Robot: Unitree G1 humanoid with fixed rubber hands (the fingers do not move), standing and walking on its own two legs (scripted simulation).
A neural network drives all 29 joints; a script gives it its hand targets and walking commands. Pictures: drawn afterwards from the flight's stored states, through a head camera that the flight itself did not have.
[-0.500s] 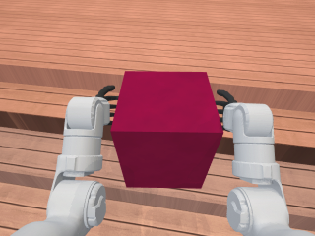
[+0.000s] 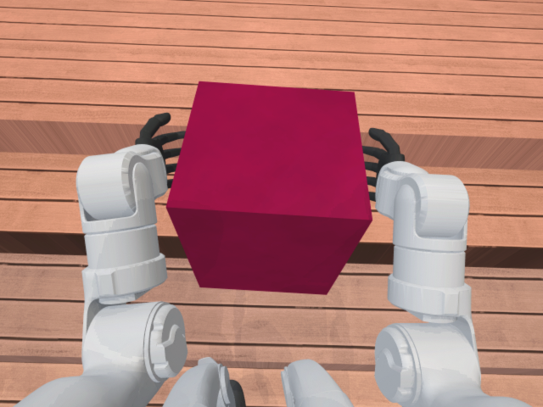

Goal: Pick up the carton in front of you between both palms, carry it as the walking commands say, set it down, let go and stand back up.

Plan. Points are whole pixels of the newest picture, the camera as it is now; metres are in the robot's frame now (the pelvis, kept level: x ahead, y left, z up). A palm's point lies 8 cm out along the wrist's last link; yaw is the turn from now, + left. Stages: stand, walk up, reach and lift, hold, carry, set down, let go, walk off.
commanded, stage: carry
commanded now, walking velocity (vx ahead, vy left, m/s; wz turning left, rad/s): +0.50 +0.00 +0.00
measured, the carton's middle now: (269, 199) +0.40 -0.03 +0.05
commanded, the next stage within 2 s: none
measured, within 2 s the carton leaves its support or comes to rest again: neither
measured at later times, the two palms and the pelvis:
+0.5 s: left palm out of the picture +0.67 +0.18 +0.30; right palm out of the picture +0.72 -0.11 +0.31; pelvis +0.33 -0.02 +0.15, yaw +0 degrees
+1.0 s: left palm out of the picture +1.07 +0.16 +0.46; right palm out of the picture +1.03 -0.13 +0.45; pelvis +0.67 +0.06 +0.32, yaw +0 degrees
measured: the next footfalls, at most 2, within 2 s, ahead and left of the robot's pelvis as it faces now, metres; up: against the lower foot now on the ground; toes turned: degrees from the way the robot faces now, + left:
right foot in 0.34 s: +0.42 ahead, -0.10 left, +0.15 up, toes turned -7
left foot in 0.80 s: +0.76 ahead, +0.17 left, +0.30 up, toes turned +8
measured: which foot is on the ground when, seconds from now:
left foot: down 0.00-0.40, up 0.42-0.78, down 0.80-1.00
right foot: up 0.00-0.32, down 0.34-0.86, up 0.88-1.00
